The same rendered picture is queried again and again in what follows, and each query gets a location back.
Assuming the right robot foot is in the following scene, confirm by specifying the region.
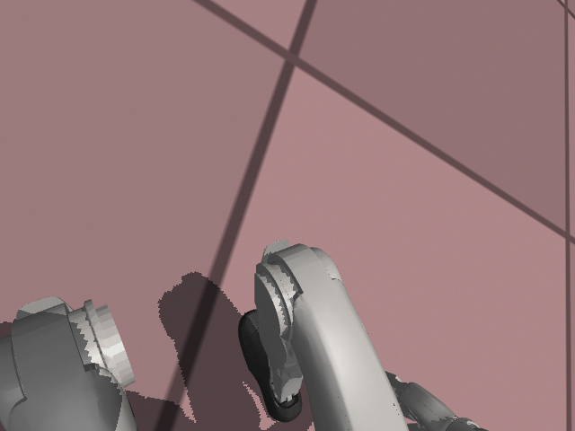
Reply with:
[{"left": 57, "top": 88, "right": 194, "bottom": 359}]
[{"left": 238, "top": 310, "right": 302, "bottom": 422}]

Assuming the right robot hand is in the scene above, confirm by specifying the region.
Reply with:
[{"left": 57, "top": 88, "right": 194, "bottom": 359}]
[{"left": 385, "top": 371, "right": 459, "bottom": 431}]

